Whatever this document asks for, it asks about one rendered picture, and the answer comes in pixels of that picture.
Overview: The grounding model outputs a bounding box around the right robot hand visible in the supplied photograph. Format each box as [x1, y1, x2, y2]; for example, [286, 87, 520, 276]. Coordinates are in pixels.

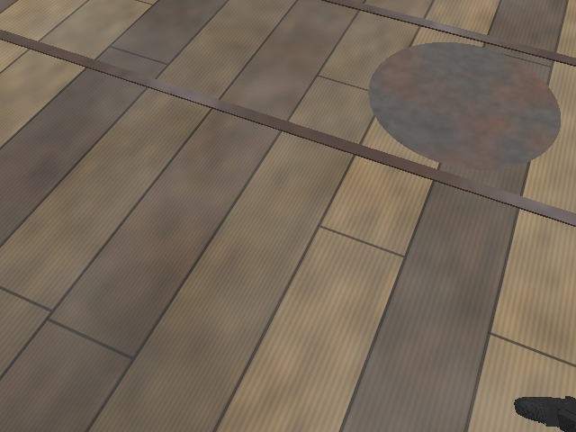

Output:
[514, 396, 576, 432]

